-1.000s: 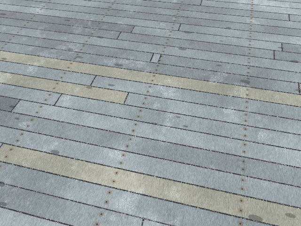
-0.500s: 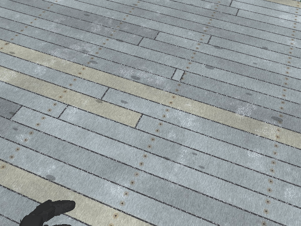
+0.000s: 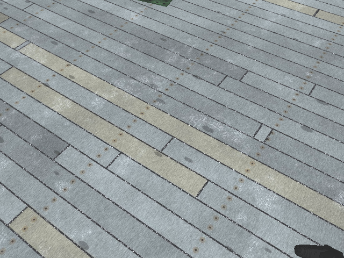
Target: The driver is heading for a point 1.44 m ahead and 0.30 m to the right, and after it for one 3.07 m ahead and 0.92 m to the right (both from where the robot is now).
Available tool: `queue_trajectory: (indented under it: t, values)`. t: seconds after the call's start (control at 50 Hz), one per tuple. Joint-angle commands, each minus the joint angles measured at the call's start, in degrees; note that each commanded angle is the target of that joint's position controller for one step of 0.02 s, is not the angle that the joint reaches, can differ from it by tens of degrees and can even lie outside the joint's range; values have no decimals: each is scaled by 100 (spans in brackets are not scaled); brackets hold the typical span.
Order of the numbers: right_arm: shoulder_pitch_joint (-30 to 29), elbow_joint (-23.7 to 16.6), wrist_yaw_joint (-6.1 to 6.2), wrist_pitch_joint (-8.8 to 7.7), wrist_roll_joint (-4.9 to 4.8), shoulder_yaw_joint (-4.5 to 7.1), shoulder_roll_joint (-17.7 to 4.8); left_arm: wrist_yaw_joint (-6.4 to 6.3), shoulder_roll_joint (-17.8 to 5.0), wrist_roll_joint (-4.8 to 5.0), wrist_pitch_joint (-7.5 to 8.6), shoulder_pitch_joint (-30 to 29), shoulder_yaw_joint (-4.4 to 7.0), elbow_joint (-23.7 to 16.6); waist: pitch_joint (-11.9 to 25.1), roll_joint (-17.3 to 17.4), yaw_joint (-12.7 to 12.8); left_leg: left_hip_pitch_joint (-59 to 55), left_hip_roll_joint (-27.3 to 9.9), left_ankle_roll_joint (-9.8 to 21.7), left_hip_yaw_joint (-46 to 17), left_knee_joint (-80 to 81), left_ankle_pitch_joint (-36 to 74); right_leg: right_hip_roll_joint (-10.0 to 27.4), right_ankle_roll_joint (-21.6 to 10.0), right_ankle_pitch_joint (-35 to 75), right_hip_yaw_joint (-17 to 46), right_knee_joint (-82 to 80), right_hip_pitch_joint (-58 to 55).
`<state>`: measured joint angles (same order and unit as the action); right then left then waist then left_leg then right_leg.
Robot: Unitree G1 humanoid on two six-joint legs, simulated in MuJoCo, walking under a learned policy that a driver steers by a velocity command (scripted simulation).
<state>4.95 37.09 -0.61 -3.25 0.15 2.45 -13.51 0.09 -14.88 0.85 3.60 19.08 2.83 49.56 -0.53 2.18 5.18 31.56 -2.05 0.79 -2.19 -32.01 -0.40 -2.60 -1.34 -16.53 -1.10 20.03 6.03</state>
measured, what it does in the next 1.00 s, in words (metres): walks ahead: left foot, then right foot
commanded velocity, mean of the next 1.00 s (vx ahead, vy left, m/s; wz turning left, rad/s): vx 0.35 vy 0.00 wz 0.01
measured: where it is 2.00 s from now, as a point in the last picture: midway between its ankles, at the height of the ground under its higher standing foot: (201, 165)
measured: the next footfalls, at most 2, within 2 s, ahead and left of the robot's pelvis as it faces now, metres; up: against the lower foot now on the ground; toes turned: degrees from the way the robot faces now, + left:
left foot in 0.04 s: +0.18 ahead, +0.12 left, +0.00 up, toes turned -1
right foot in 0.38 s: +0.12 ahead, -0.11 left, +0.00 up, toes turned -2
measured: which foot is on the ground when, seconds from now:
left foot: up 0.00-0.02, down 0.04-0.38, up 0.40-0.80, down 0.82-1.00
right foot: down 0.00-0.04, up 0.06-0.36, down 0.38-0.84, up 0.86-1.00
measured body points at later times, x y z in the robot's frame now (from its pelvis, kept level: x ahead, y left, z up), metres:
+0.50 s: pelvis +0.11 -0.01 +0.00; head +0.11 -0.03 +0.45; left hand +0.13 +0.27 -0.11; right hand +0.25 -0.27 -0.11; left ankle +0.15 +0.13 -0.69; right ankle +0.08 -0.11 -0.74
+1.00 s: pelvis +0.34 +0.06 +0.00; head +0.36 +0.07 +0.45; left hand +0.41 +0.34 -0.13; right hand +0.43 -0.20 -0.11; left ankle +0.35 +0.15 -0.74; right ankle +0.31 -0.09 -0.65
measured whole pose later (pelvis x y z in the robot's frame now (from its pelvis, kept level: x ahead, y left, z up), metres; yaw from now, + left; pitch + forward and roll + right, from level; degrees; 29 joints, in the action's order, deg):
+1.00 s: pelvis +0.34 +0.06 +0.00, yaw +0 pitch +1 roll +1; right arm 13.4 48.2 -1.4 -4.3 0.1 3.5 -13.6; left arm -0.4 -16.2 1.2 5.1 15.3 4.0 51.7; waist -0.7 -2.3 -0.2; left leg 13.2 2.7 3.0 3.4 -21.3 -9.6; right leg 6.3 -1.3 -16.5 0.9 65.4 30.8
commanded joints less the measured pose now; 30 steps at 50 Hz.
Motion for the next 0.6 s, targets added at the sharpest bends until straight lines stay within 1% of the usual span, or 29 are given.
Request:
queue_trajectory:
  t: [0.02,0.04,0.06,0.08,0.1,0.12,0.14,0.16,0.18,0.2,0.22,0.24,0.26,0.3,0.32,0.34,0.36,0.38,0.4,0.42,0.44,0.46,0.48,0.5,0.52,0.56,0.6]
  values:
    - [448,-224,0,-105,79,235,-591,-38,-874,54,18,-267,186,-277,625,-665,-554,-1475,274,273,209,867,652,1114,-548,3591,619,677,10]
    - [768,-189,56,-117,141,320,-922,-35,-713,-40,66,-145,130,-299,962,-356,-611,-2417,-227,507,-198,758,2482,799,-283,3007,442,1329,403]
    - [1052,-243,113,-72,287,332,-1157,-11,-317,-185,142,387,-14,-301,1658,568,-470,-4111,-1438,1284,-1338,181,4620,365,81,843,235,2574,1709]
    - [1245,-127,94,-9,209,210,-700,9,-288,-149,104,618,-93,-193,2237,1204,-617,-4398,-2082,1930,-2145,347,4667,260,330,-2044,471,3542,2160]
    - [1200,-61,49,52,96,124,-451,23,-650,-64,-1,377,12,-183,2001,836,-665,-4006,-1829,1799,-2123,549,3430,433,417,-2428,647,3880,2359]
    - [892,-51,28,87,49,104,-436,-5,-678,-36,-116,64,41,-237,1513,519,-603,-3506,-1614,1562,-1913,748,2417,549,478,-2263,589,3976,2580]
    - [551,-73,18,109,48,98,-482,-55,-640,-64,-237,-138,51,-252,1143,289,-512,-2860,-1481,1405,-1751,988,1609,653,529,-2010,557,3772,2524]
    - [192,-107,23,137,71,121,-582,-106,-616,-99,-351,-202,64,-264,888,324,-359,-2149,-1334,1256,-1557,1243,911,736,571,-1684,538,3406,2159]
    - [69,-88,36,177,105,187,-753,-135,-546,-98,-415,-103,57,-216,804,502,-271,-1585,-1127,1171,-1355,1537,-98,660,579,-1347,352,3114,1743]
    - [50,-65,54,212,101,242,-878,-151,-489,-99,-428,-18,49,-152,758,633,-269,-1251,-974,1147,-1214,1793,-1174,549,543,-1047,163,2944,1444]
    - [73,-34,76,233,56,289,-986,-155,-486,-108,-410,-5,56,-127,716,773,-288,-1092,-897,1131,-1170,1982,-1982,451,474,-838,18,2834,1309]
    - [114,10,98,232,4,315,-1030,-158,-524,-118,-378,-34,76,-122,668,842,-302,-1019,-904,1124,-1203,2108,-2455,410,383,-711,-47,2729,1260]
    - [153,61,114,215,-35,314,-991,-157,-542,-118,-342,-101,91,-126,603,823,-316,-977,-941,1110,-1241,2171,-2683,424,281,-613,-47,2565,1227]
    - [201,162,131,185,-98,316,-919,-138,-498,-116,-258,-181,98,-110,499,705,-293,-911,-970,1039,-1241,2178,-2930,438,73,-360,-73,2033,1043]
    - [183,203,138,191,-128,322,-907,-120,-452,-119,-213,-125,98,-64,469,646,-224,-810,-940,977,-1178,2124,-3051,407,-31,-123,-138,1654,794]
    - [161,237,148,205,-148,321,-873,-100,-406,-132,-176,4,100,13,444,571,-130,-637,-858,877,-1075,2013,-3215,345,-134,38,-217,1298,457]
    - [121,252,156,213,-143,298,-761,-88,-384,-150,-150,201,107,107,388,445,-22,-434,-698,721,-936,1768,-3364,310,-246,-80,-206,1009,170]
    - [-49,187,151,202,-124,234,-515,-98,-501,-173,-123,543,131,207,245,12,107,-6,-391,470,-625,1001,-3304,699,-456,-683,394,432,-92]
    - [-227,55,129,142,-109,138,-92,-146,-896,-157,-100,924,209,267,158,-1124,167,957,266,60,210,-763,-2938,1788,-869,-2068,1997,-560,-506]
    - [-340,-108,121,25,-203,206,-381,-122,-1464,-208,-68,694,359,162,-447,-1869,115,1806,378,100,197,-1674,-2784,2602,-1413,-3141,3708,-1440,-113]
    - [-240,-43,116,-58,-239,306,-717,-154,-1212,-226,27,257,296,-12,-668,-1484,-103,1993,44,162,-199,-2191,-2323,2542,-1365,-2915,3640,-1432,-2]
    - [-2,96,90,-82,-192,342,-782,-152,-957,-158,100,21,234,-57,-593,-1306,-282,2092,-38,176,-250,-2284,-1839,2295,-1146,-2327,3113,-1324,-192]
    - [79,207,90,-86,-101,352,-757,-126,-857,-94,135,-28,213,-81,-420,-1112,-305,2029,-110,160,-189,-2252,-1553,2092,-968,-1785,2643,-1278,-352]
    - [21,230,86,-96,-50,349,-710,-113,-824,-54,147,21,202,-49,-391,-980,-277,1965,-174,116,-151,-2150,-1229,1980,-881,-1242,2281,-1298,-423]
    - [-43,254,71,-97,-24,332,-598,-110,-723,-62,159,149,170,3,-289,-877,-246,1752,-175,70,-50,-2091,-897,1845,-825,-690,1913,-1312,-405]
    - [-141,269,35,-86,-54,281,-408,-107,-631,-73,159,350,145,108,-195,-889,-204,1371,-142,-20,126,-1661,-439,1612,-770,171,1293,-1299,-375]
    - [-398,223,0,-81,-90,228,-291,-115,-693,-70,138,466,157,163,-228,-937,-103,973,-85,-85,259,-1065,-143,1478,-744,602,896,-1300,-245]
Velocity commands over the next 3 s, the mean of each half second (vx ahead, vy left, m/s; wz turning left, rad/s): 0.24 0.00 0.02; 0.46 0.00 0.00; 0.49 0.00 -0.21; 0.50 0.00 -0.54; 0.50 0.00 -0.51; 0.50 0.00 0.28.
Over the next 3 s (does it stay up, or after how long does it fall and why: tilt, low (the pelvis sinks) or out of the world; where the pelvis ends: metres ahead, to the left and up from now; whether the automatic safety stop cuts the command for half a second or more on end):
stays up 1.37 -0.31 -0.02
